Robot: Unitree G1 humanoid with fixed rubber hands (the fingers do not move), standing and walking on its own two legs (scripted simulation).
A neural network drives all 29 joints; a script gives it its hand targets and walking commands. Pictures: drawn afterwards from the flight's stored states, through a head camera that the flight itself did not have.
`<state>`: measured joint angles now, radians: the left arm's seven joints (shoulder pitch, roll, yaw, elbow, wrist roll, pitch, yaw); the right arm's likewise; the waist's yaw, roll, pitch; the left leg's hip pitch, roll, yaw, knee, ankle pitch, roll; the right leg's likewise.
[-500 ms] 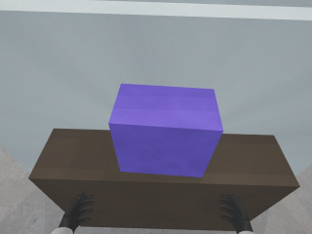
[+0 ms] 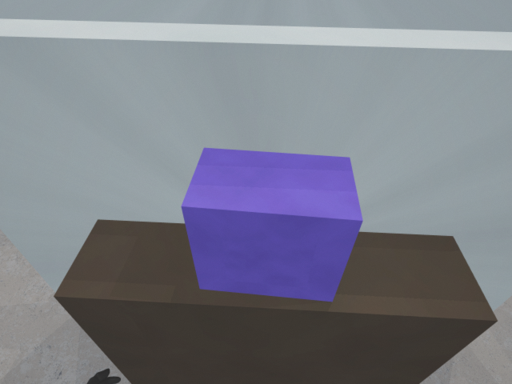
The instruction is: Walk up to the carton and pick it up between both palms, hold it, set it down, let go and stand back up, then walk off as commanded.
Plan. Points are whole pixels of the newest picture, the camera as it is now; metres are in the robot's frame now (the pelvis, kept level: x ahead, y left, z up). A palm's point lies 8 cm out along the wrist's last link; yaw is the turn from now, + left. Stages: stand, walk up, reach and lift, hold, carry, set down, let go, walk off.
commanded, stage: stand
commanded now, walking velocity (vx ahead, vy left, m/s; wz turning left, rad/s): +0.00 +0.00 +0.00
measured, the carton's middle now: (270, 227) +0.44 -0.02 +0.00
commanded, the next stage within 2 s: walk off in 0.60 s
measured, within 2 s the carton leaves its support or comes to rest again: neither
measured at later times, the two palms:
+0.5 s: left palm out of the picture -0.05 +0.28 -0.12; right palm out of the picture -0.03 -0.28 -0.12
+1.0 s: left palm out of the picture -0.07 +0.33 -0.15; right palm out of the picture -0.18 -0.29 -0.13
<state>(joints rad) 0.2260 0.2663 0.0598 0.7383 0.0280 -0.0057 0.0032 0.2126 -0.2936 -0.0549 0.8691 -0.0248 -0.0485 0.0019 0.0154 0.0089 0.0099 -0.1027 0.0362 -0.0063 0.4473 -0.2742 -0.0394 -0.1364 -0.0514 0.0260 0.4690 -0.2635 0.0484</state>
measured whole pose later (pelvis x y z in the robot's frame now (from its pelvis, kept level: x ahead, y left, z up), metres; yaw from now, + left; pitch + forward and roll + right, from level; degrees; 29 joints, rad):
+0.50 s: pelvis -0.08 -0.01 +0.00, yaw +1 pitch -6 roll +0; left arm 0.31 0.31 0.04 0.91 0.02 0.00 -0.02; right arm 0.28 -0.29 -0.04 0.97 -0.03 -0.01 0.03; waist 0.01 0.01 0.03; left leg -0.21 0.05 -0.03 0.47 -0.20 -0.04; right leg -0.22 -0.04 0.01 0.44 -0.15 0.03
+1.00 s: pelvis -0.19 +0.03 -0.05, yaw +0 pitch -7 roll -1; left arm 0.21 0.40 0.07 0.76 0.03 0.11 0.03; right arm 0.38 -0.36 -0.04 0.80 -0.02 0.07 0.01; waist -0.04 -0.05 0.09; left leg -0.35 -0.03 0.01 0.87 -0.44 0.05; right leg -0.56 0.01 0.11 0.92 -0.42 0.02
